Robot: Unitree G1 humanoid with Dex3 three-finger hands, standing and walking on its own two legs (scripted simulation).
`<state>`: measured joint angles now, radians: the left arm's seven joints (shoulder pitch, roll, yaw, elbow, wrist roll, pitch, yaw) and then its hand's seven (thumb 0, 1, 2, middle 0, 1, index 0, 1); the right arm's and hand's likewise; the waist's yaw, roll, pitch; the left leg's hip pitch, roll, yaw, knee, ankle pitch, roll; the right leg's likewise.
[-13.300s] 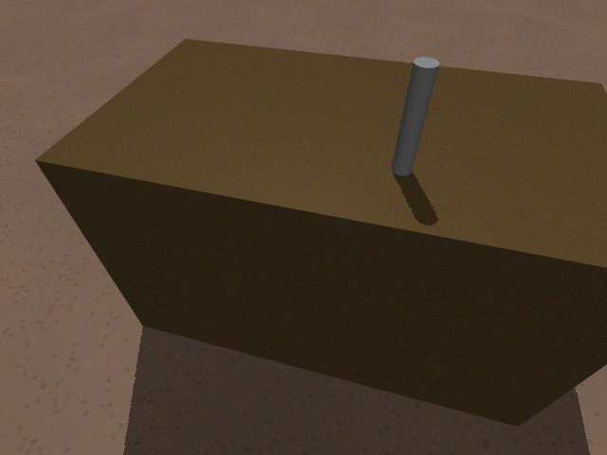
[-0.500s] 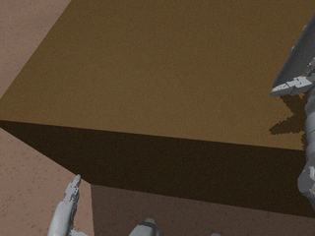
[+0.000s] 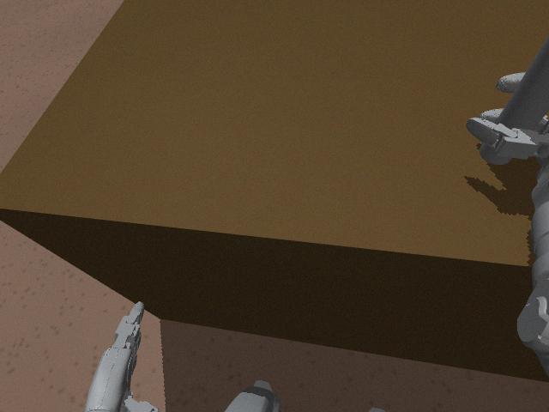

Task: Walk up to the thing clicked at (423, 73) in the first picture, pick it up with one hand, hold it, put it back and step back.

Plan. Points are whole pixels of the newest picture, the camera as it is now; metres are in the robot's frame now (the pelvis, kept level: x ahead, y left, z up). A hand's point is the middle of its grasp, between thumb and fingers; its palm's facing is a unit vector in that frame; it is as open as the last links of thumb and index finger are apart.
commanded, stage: settle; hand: right
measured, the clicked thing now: (539, 89) +0.53 -0.21 +0.15
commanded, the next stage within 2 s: lift in 1.06 s
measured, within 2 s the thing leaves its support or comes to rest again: leaves its support in 0.36 s
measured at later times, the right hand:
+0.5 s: hand (529, 103) +0.52 -0.21 +0.14, palm faces +0.14 +0.99 +0.01, open 5.6 cm
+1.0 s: hand (537, 81) +0.52 -0.20 +0.17, palm faces +0.13 +0.99 +0.01, open 5.6 cm
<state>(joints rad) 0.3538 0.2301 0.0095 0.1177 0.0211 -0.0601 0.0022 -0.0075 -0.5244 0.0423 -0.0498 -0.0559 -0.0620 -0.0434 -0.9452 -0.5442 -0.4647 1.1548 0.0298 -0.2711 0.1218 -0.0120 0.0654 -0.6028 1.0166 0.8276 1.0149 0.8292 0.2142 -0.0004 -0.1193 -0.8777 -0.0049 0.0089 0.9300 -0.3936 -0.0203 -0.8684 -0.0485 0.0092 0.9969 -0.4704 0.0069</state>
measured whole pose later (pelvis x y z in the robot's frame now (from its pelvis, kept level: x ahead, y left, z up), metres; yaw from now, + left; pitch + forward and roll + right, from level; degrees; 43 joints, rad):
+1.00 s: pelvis +0.01 +0.00 +0.02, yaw +0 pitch +16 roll +1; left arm 0.33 0.24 0.02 0.25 0.00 -0.07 0.01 -0.01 -0.54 0.05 -0.06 -0.06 -0.06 -0.05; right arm -1.00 -0.54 -0.42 1.18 0.05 -0.18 0.14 -0.02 -0.11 -1.16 0.99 1.14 1.00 1.15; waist 0.17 -0.01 -0.11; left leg -0.73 0.00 0.00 0.81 -0.35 -0.02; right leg -0.71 -0.04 -0.01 0.85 -0.42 0.01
